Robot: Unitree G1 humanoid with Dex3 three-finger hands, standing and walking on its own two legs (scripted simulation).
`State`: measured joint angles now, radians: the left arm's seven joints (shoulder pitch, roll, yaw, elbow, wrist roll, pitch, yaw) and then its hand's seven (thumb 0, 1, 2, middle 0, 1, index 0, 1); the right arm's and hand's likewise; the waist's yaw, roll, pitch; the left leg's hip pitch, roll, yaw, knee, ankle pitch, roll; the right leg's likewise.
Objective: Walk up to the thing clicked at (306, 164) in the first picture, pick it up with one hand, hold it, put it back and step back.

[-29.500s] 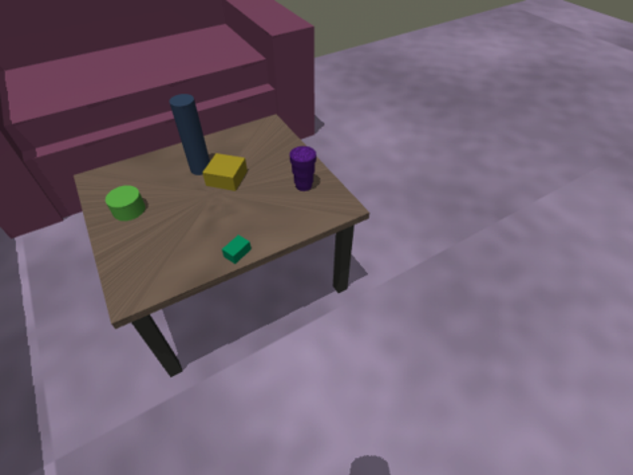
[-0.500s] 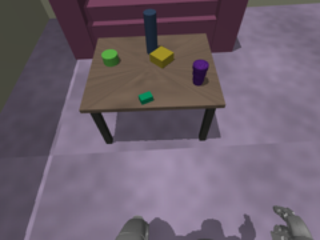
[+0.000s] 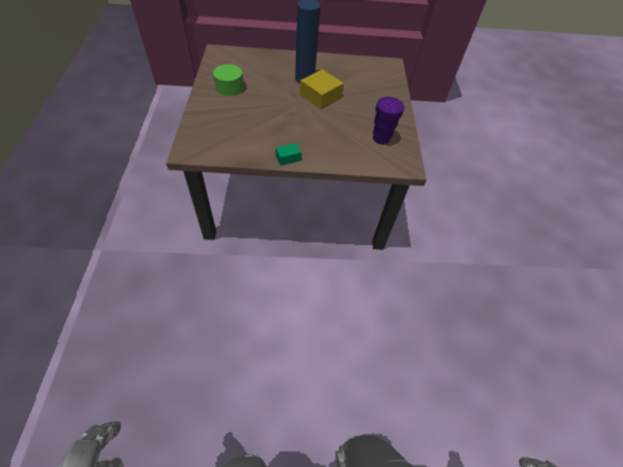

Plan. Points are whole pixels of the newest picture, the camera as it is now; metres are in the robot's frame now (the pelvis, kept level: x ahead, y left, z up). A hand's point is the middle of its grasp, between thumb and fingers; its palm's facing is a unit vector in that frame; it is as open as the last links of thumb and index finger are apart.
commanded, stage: step back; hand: right
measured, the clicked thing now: (385, 122) +1.04 -0.23 -0.28
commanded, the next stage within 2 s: stand in 1.36 s
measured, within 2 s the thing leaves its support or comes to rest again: neither
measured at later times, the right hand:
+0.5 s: hand out of the picture -0.09 -0.28 -0.17, palm faces -0.10 +0.92 -0.37, open 7.4 cm
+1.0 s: hand out of the picture -0.02 -0.29 -0.15, palm faces -0.10 +0.92 -0.37, open 7.4 cm
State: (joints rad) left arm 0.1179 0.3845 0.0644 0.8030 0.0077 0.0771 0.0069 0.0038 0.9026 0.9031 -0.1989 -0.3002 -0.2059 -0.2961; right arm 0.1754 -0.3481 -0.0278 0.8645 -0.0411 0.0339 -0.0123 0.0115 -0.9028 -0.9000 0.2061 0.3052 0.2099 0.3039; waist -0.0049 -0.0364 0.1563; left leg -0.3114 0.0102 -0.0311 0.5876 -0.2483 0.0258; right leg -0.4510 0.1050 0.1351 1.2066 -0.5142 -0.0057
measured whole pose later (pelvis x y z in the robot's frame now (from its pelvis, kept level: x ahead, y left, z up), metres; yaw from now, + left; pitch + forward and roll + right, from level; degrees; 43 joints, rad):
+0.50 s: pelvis -0.15 -0.02 -0.01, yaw +3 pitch -2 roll +1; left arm 0.18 0.41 0.08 0.88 0.05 0.01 -0.01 0.01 0.90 0.90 -0.20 -0.30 -0.21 -0.30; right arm 0.24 -0.38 -0.05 0.97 -0.04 0.03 0.01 0.01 -0.91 -0.90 0.20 0.30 0.20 0.30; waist 0.02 0.00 0.09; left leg -0.22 -0.04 -0.04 0.63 -0.39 0.00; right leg -0.33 -0.07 -0.05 0.70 -0.33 -0.01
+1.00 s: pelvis -0.12 -0.03 +0.00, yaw +3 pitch -2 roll +0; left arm 0.24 0.34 0.05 0.98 0.03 -0.05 -0.01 0.00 0.90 0.90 -0.20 -0.30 -0.21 -0.30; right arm 0.18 -0.39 -0.05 0.97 -0.03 0.00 0.01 0.01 -0.91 -0.90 0.20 0.30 0.20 0.30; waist 0.04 0.03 0.09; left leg -0.36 0.00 -0.05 0.78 -0.45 0.01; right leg -0.21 -0.01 -0.05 0.56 -0.31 -0.02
